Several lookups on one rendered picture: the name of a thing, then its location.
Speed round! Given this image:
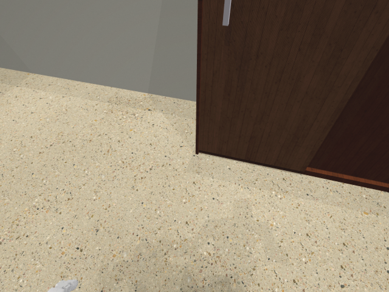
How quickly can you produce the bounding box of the robot left hand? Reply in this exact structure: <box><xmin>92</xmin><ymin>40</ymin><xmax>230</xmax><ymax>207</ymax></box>
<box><xmin>48</xmin><ymin>279</ymin><xmax>78</xmax><ymax>292</ymax></box>

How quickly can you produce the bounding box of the wardrobe door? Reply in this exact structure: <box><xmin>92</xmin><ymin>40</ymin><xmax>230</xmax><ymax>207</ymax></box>
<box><xmin>308</xmin><ymin>35</ymin><xmax>389</xmax><ymax>183</ymax></box>
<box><xmin>199</xmin><ymin>0</ymin><xmax>389</xmax><ymax>172</ymax></box>

